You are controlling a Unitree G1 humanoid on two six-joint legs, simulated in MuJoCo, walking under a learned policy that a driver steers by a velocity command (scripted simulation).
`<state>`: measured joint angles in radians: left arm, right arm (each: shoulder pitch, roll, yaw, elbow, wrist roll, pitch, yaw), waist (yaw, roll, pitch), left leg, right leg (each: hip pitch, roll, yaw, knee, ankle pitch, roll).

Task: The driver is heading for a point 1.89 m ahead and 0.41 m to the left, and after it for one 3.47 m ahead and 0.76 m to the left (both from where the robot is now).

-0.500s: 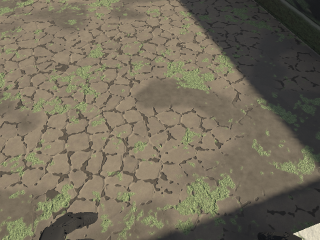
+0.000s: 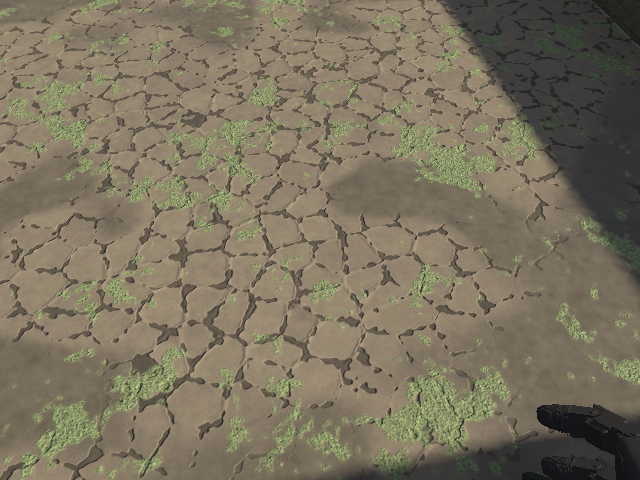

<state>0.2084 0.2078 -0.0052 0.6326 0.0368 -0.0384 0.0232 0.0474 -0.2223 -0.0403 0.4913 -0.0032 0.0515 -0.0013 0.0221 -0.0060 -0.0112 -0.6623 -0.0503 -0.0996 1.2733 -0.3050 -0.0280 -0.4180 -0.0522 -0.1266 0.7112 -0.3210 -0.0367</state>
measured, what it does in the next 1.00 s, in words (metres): steps on the spot, turning left: left foot, then right foot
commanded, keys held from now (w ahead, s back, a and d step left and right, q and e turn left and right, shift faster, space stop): w+q+shift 0.38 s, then w+shift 0.62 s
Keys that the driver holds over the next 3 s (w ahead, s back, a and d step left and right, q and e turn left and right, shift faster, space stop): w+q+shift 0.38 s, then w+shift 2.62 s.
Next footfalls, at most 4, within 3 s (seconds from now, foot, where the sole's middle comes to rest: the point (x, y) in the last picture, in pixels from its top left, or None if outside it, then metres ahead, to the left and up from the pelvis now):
0.18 left None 0.08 0.14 -0.75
0.44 right None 0.13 -0.05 -0.75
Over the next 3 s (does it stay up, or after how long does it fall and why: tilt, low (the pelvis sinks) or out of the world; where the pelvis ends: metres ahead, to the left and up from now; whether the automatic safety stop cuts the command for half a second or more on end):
stays up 0.07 0.01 0.01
